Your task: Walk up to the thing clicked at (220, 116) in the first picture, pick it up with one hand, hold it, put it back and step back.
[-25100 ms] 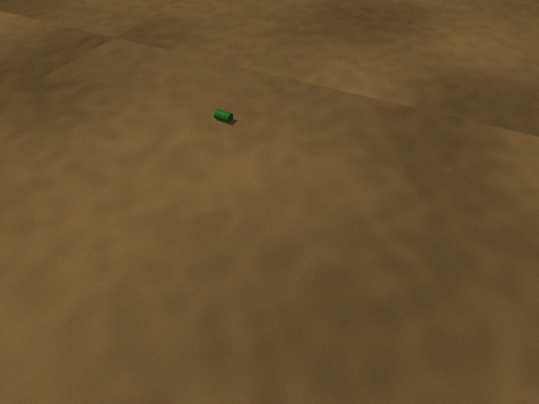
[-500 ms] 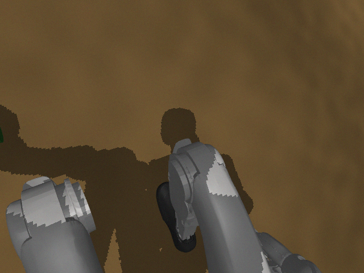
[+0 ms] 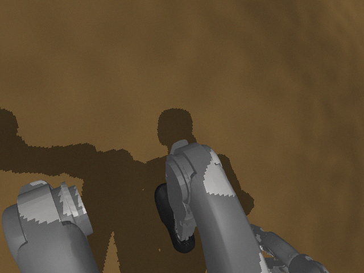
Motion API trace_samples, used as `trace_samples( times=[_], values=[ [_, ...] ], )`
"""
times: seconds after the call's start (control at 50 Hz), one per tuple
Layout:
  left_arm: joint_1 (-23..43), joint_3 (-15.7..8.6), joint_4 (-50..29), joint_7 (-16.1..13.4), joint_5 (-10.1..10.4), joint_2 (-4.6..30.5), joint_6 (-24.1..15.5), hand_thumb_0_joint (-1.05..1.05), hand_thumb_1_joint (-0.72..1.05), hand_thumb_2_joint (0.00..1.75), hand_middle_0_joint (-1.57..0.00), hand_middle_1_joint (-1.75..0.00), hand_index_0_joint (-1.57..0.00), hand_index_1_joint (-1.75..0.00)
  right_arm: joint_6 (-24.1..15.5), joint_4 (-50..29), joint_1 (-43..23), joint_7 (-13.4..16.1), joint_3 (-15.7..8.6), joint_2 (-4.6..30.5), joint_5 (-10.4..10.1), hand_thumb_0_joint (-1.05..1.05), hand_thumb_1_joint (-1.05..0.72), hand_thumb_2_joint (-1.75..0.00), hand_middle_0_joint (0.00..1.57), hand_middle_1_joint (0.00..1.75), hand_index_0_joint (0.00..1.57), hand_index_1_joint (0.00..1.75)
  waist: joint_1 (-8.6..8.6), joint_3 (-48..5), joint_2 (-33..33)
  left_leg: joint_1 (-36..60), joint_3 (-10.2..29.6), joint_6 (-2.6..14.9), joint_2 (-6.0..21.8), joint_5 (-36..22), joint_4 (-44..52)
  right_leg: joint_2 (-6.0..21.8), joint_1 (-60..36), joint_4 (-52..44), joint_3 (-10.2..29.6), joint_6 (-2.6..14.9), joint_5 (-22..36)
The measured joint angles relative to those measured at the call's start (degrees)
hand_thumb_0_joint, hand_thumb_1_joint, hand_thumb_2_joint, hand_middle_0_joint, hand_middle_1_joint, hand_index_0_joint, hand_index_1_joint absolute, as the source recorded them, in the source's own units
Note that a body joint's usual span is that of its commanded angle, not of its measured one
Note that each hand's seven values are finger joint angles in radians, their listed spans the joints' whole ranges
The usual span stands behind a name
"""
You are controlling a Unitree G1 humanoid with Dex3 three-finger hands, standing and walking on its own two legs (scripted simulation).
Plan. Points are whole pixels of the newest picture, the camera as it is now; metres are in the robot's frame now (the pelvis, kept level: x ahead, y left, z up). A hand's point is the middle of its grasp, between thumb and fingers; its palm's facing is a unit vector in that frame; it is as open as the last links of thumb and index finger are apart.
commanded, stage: settle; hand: left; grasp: from above
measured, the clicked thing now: out of the picture +0.42 +0.33 -0.27
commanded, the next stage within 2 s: lift in 0.82 s
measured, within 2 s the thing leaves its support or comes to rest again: leaves its support in 0.28 s
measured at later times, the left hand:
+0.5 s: hand out of the picture +0.41 +0.34 -0.20, palm faces -0.38 -0.11 -0.92, open 8.8 cm
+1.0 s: hand out of the picture +0.40 +0.34 -0.13, palm faces -0.44 -0.09 -0.90, open 8.8 cm
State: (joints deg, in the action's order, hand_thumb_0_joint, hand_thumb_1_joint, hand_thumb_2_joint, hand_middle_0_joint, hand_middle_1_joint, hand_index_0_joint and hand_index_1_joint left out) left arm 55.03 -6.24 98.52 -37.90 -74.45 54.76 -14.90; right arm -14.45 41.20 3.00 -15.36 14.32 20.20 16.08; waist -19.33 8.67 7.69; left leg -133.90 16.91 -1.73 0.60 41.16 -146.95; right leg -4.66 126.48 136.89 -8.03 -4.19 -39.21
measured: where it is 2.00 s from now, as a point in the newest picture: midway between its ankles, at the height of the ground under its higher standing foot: (134, 253)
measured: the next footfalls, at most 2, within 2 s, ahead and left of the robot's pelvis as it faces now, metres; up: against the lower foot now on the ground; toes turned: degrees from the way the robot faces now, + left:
none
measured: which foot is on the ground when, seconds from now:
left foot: down 0.00-1.00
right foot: down 0.00-1.00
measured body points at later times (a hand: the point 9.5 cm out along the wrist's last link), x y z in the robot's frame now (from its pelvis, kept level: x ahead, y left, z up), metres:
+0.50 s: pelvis +0.00 +0.00 +0.01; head +0.24 +0.13 +0.37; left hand +0.43 +0.35 -0.14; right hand +0.11 -0.26 -0.07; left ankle +0.06 +0.13 -0.27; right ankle +0.11 -0.13 -0.27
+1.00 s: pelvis -0.01 -0.01 +0.04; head +0.21 +0.09 +0.42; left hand +0.42 +0.34 -0.08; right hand +0.10 -0.28 -0.06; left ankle +0.06 +0.13 -0.27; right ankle +0.11 -0.13 -0.27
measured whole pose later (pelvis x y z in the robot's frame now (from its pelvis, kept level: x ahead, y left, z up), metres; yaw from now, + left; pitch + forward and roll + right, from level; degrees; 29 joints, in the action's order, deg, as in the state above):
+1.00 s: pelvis -0.01 -0.01 +0.04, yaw +6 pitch +32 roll -10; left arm 47.4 -4.2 70.8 -17.8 -71.5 42.1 -13.3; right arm -2.2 39.4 9.1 -9.3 3.6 17.3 7.0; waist -12.3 -2.4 0.2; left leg -132.4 10.8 -1.8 -0.2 37.3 -136.7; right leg -1.5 126.2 131.4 -4.0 -3.0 -38.4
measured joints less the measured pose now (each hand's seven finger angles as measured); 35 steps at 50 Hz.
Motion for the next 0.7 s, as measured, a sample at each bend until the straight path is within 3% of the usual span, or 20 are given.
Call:
trace_samples(
  times=[0.2, 0.36, 0.54, 0.6, 0.7],
  values=[
    [-1.63, -1.77, -3.94, 3.36, 0.51, -0.43, -0.29, 0.01, 0.22, 0.24, -0.82, -0.38, -0.85, -0.31, 0.91, -0.49, 0.98, 0.21, -0.28, -0.72, -0.35, 0.00, -0.91, -0.90, 0.20, 0.30, 0.20, 0.30, 0.51, -0.08, -0.69, -0.39, -0.03, -0.31, -0.11, -0.09, 0.25, 0.19, 0.57, 0.01, 0.01, 0.06, 0.04],
    [-6.65, -2.85, -14.68, 5.85, 1.17, -4.16, -0.07, 0.01, 0.20, 0.25, -0.84, -0.35, -0.87, -0.29, 2.62, -0.12, 2.31, 0.09, -2.75, -1.41, -1.86, 0.00, -0.91, -0.90, 0.20, 0.30, 0.20, 0.30, 2.81, -2.60, -2.18, -0.98, -0.33, -0.52, -0.42, 0.01, 0.84, 0.71, 1.05, -0.20, 0.11, 0.54, -0.46],
    [-7.50, 1.48, -19.88, 10.04, 2.73, -9.80, 3.52, 0.01, 0.19, 0.24, -0.87, -0.31, -0.89, -0.26, 5.31, 0.18, 2.46, 0.41, -7.36, -2.31, -5.66, 0.00, -0.91, -0.90, 0.20, 0.30, 0.20, 0.30, 5.67, -8.97, -5.64, -1.33, -3.02, 0.20, -0.52, -0.82, 3.62, 1.74, 1.46, -1.42, 1.87, 1.22, -0.88],
    [-6.49, 3.50, -19.37, 12.39, 3.64, -10.98, 4.69, 0.01, 0.19, 0.24, -0.87, -0.31, -0.89, -0.25, 6.20, -0.12, 2.08, 0.95, -8.20, -2.47, -6.66, 0.00, -0.91, -0.90, 0.20, 0.30, 0.20, 0.30, 6.28, -10.24, -6.67, -1.12, -4.00, 0.56, -0.37, -1.40, 4.99, 1.92, 1.43, -2.30, 2.59, 1.00, -0.59],
    [-5.66, 4.75, -20.42, 16.83, 4.80, -12.36, 4.77, 0.01, 0.19, 0.24, -0.87, -0.31, -0.89, -0.25, 7.43, -1.08, 2.32, 2.03, -8.74, -2.65, -7.75, 0.00, -0.92, -0.90, 0.20, 0.30, 0.20, 0.30, 7.01, -10.50, -7.37, -0.09, -5.11, 0.70, -0.27, -2.34, 7.16, 2.22, 0.78, -3.73, 3.36, 0.90, 0.08]
  ],
)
